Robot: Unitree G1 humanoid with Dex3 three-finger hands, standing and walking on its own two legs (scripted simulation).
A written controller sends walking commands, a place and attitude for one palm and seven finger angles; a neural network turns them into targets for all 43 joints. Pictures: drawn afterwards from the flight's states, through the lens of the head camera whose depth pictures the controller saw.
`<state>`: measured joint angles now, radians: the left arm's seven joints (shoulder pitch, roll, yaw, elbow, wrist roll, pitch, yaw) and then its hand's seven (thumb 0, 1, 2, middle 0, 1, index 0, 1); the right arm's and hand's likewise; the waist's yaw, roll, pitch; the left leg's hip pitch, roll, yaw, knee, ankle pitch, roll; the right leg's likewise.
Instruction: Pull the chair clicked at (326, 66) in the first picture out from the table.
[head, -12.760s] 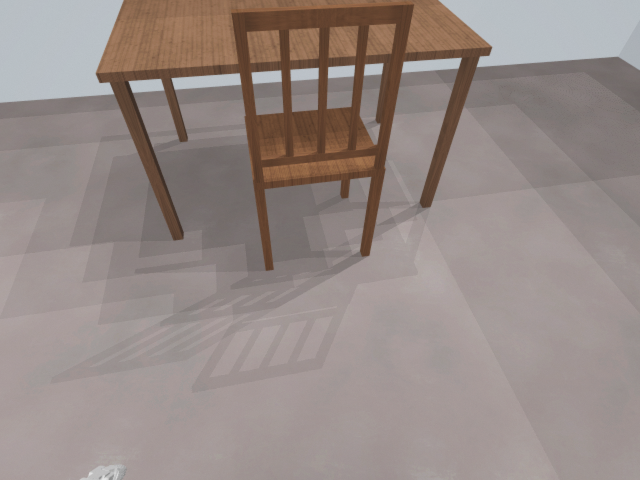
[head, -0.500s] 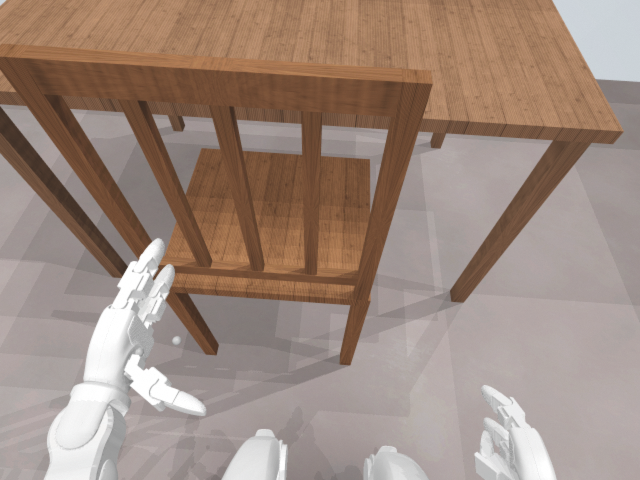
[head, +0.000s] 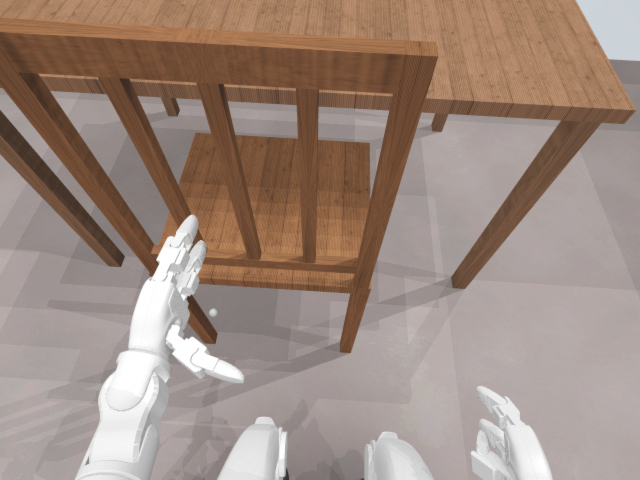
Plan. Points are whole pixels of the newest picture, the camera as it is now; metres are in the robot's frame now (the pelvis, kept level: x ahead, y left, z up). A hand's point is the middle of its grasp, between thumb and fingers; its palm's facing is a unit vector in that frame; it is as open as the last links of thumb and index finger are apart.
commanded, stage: aim the fingers beside a spindle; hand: left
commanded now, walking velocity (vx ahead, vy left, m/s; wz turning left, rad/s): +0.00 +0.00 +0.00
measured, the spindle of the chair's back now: (238, 191) +0.47 +0.13 +0.04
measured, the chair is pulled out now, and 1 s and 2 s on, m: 0.00 0.00 0.00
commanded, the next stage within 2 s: push the fingers through the gap in 1.02 s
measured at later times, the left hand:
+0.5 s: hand (245, 293) +0.34 +0.11 +0.00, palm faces -0.09 -1.00 -0.02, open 16.9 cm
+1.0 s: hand (246, 302) +0.33 +0.11 +0.00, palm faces -0.07 -1.00 -0.04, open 16.9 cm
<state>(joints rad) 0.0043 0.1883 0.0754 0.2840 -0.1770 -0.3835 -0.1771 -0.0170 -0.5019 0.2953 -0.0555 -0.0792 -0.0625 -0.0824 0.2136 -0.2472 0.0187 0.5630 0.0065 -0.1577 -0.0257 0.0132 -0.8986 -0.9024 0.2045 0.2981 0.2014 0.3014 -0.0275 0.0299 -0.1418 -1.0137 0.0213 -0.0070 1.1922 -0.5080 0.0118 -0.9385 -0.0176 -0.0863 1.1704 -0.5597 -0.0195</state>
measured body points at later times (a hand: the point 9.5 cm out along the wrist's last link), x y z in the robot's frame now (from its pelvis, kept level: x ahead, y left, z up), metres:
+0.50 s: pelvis +0.00 +0.00 -0.01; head +0.11 +0.00 +0.42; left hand +0.34 +0.17 +0.00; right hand +0.15 -0.25 -0.12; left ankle +0.03 +0.11 -0.64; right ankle +0.00 -0.11 -0.64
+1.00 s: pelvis +0.00 -0.01 -0.02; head +0.11 -0.01 +0.42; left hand +0.33 +0.16 +0.00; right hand +0.16 -0.25 -0.12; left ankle +0.03 +0.11 -0.64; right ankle +0.00 -0.11 -0.64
